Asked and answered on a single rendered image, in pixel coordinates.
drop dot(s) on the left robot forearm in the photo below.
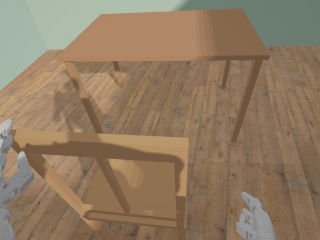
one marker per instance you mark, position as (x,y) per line
(6,231)

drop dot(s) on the right robot hand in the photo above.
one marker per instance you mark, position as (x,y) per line
(260,225)

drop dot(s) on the table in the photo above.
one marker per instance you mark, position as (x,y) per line
(190,35)

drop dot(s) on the left robot hand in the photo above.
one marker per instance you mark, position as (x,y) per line
(19,181)

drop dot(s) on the chair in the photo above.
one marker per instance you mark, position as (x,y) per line
(142,180)

